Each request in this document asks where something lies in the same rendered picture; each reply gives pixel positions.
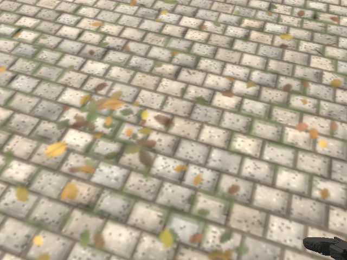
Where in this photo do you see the right robot hand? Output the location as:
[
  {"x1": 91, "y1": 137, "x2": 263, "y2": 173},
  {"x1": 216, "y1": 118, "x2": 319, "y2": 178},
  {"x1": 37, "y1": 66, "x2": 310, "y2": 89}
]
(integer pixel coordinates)
[{"x1": 303, "y1": 237, "x2": 347, "y2": 260}]

